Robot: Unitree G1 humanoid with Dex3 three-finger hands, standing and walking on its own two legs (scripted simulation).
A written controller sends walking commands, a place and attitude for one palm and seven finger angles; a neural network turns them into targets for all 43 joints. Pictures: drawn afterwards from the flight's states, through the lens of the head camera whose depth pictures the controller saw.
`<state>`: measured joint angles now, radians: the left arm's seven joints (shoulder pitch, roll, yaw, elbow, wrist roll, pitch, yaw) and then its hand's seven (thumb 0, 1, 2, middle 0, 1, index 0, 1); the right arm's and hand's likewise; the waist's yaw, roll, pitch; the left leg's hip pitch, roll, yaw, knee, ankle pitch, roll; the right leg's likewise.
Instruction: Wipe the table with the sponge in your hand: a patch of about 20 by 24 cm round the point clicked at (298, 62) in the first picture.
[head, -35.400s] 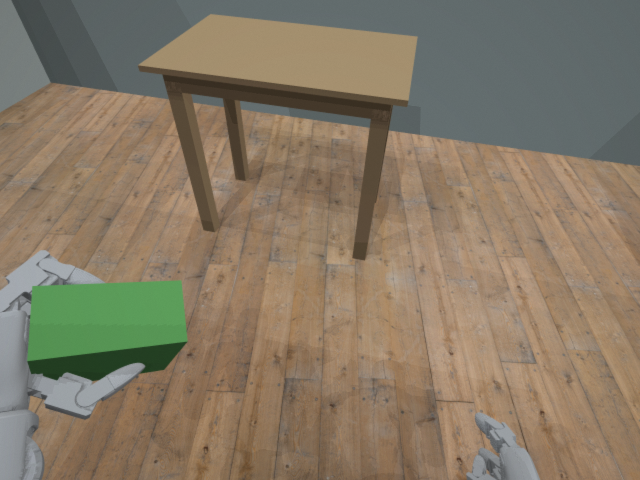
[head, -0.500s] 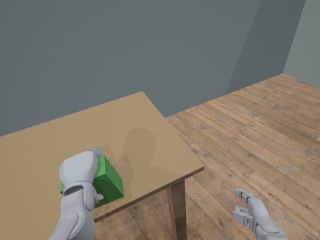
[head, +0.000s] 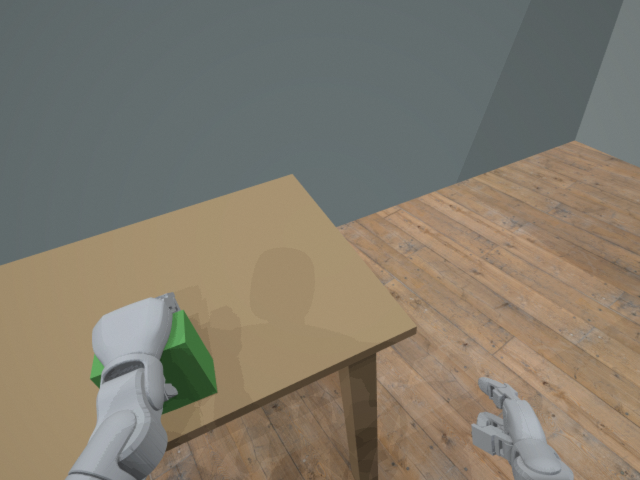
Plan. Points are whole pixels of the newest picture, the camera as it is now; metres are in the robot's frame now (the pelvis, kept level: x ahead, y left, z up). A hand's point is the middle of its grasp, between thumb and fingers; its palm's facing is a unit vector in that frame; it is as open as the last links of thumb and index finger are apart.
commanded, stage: wipe forward along the middle lane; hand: left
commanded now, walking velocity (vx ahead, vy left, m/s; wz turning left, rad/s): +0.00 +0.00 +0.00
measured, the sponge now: (165, 375) +0.24 +0.26 +0.02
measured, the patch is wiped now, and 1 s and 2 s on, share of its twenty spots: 1.00 1.00 1.00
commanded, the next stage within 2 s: slide back across to the first lane in 1.40 s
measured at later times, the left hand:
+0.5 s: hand (151, 319) +0.30 +0.29 +0.06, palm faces -0.03 -0.05 -1.00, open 10.2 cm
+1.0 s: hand (144, 295) +0.35 +0.32 +0.06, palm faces -0.05 -0.04 -1.00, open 10.2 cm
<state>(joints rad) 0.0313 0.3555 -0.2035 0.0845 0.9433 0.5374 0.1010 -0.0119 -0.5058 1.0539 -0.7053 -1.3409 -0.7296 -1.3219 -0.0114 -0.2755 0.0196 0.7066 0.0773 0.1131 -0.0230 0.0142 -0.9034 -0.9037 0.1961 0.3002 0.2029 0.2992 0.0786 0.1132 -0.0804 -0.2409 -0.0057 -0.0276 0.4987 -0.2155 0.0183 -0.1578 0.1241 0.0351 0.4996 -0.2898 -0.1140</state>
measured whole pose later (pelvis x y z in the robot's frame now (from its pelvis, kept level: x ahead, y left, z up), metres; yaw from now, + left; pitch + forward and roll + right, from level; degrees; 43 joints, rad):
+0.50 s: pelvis +0.00 +0.02 +0.00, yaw +1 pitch +1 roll +0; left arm -0.25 0.36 -0.17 0.40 0.96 0.47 0.10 -0.01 -0.52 1.06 -0.72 -1.33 -0.74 -1.31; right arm 0.07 -0.29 0.01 0.72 0.09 0.13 -0.05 0.01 -0.90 -0.90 0.20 0.30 0.20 0.30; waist 0.06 0.10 -0.10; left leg -0.34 -0.03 -0.04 0.53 -0.22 0.01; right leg -0.24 0.10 0.02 0.53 -0.30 -0.09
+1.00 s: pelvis +0.00 +0.04 +0.00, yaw +2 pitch +4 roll -1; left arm -0.44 0.39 -0.15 0.62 0.97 0.41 0.12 0.00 -0.52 1.07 -0.72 -1.33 -0.74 -1.31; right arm 0.11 -0.28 0.01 0.71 0.10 0.16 -0.04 0.01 -0.90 -0.90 0.20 0.30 0.20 0.30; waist 0.03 0.08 -0.11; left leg -0.40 -0.04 -0.04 0.55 -0.22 0.04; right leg -0.29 0.09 0.02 0.52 -0.30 -0.06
